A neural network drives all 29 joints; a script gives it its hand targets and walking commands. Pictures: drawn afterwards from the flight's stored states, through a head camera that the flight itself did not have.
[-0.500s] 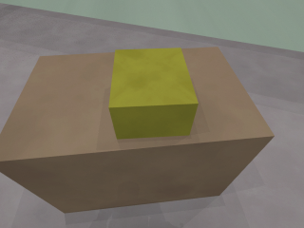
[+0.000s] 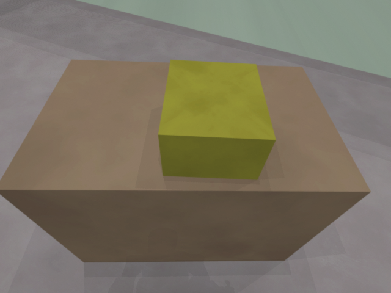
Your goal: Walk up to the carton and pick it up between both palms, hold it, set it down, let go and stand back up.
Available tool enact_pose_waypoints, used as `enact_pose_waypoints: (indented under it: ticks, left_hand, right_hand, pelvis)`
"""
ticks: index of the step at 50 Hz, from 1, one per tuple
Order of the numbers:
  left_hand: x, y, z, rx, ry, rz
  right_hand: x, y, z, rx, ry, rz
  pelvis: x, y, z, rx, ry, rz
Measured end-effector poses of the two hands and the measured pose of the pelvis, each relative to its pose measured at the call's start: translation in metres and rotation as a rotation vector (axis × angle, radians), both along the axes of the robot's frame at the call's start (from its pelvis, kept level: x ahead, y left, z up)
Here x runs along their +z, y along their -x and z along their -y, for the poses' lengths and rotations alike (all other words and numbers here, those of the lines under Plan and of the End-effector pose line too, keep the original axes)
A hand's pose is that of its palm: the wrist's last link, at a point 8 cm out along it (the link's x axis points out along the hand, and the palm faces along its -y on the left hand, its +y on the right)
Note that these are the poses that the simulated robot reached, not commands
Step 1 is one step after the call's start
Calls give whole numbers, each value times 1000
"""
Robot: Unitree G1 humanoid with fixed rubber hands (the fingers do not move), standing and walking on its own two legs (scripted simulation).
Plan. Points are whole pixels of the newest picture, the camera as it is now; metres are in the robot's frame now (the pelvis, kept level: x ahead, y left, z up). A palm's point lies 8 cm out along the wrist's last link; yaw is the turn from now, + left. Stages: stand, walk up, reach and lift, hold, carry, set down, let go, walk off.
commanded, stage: walk up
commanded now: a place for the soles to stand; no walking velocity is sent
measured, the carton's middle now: (212, 117) +0.56 -0.06 +0.01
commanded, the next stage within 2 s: none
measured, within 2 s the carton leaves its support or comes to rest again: neither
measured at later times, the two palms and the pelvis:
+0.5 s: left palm out of the picture +0.01 +0.25 -0.13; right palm out of the picture +0.02 -0.27 -0.12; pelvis -0.01 -0.02 +0.00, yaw +3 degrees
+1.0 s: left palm out of the picture +0.00 +0.24 -0.13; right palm out of the picture +0.06 -0.29 -0.13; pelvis +0.00 -0.03 +0.00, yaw +7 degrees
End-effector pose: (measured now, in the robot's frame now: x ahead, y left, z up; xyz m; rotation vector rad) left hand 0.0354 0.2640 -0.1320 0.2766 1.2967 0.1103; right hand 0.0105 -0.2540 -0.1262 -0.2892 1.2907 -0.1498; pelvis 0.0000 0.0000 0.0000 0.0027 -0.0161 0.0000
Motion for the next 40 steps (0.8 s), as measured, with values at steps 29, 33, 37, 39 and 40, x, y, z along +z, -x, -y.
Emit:
enact_pose_waypoints:
  ticks: [29, 33, 37, 39, 40]
  left_hand:
    - [3, 25, 26, 65, 14, 16]
    - [6, 30, 31, 104, 10, 19]
    - [7, 36, 30, 121, 3, 1]
    - [6, 37, 27, 125, 2, -4]
    - [6, 38, 26, 125, 2, -5]
  right_hand:
    - [3, -15, 32, 52, 4, 20]
    - [0, -27, 37, 77, 2, 33]
    - [-2, -36, 31, 103, -10, 48]
    - [-2, -38, 27, 112, -14, 49]
    - [-2, -39, 25, 115, -14, 49]
  pelvis:
    - [1, 5, 27, 71, 8, 11]
    - [1, 4, 30, 88, 11, 13]
    - [2, 3, 29, 101, 9, 11]
    - [1, 1, 28, 105, 8, 10]
    - [1, 1, 27, 105, 7, 9]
